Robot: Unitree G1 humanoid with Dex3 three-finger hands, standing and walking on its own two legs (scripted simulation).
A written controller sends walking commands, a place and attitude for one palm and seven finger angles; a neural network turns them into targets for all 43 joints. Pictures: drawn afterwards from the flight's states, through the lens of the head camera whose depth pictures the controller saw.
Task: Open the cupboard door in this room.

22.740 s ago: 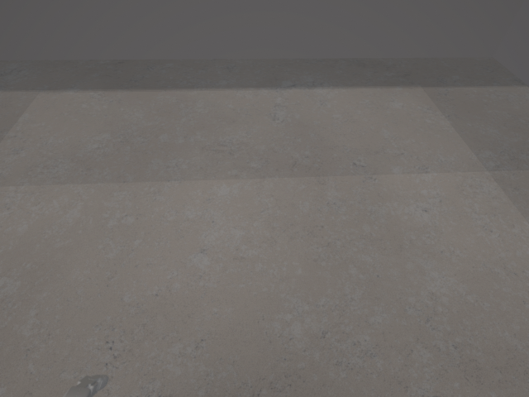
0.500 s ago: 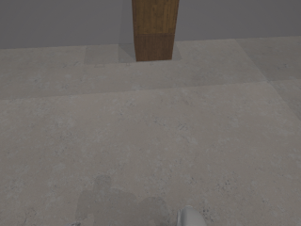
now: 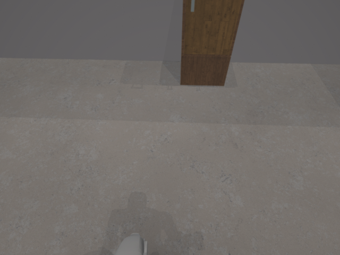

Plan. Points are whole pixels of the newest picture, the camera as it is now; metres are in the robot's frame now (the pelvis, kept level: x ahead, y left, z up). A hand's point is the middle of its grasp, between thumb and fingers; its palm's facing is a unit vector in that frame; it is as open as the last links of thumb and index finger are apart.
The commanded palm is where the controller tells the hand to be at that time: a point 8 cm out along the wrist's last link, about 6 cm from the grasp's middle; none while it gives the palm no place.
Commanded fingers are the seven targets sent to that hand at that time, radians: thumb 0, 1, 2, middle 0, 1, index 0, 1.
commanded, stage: turn or walk to find it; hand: left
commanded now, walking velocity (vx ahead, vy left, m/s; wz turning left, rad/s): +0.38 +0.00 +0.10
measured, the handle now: out of the picture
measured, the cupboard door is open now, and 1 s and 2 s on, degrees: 0 0 0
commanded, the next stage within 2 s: stand and wait in 0.50 s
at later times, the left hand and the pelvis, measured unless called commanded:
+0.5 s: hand (108, 189) +0.32 +0.23 -0.16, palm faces +0.02 -0.97 -0.22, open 7.3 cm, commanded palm none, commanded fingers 0.00 0.90 0.90 -0.20 -0.30 -0.20 -0.30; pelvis +0.23 +0.03 +0.00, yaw +0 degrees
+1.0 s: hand (128, 171) +0.40 +0.19 -0.19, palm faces +0.08 -0.98 -0.18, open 7.3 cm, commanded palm none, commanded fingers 0.00 0.90 0.90 -0.20 -0.30 -0.20 -0.30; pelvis +0.38 +0.01 -0.01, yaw +1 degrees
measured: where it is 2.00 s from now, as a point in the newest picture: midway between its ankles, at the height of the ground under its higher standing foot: (176, 222)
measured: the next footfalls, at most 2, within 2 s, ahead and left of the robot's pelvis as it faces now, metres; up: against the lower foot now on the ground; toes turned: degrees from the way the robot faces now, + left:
left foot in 0.16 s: +0.20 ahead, +0.15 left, +0.00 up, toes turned +9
right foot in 0.60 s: +0.41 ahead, -0.12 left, +0.00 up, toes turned -10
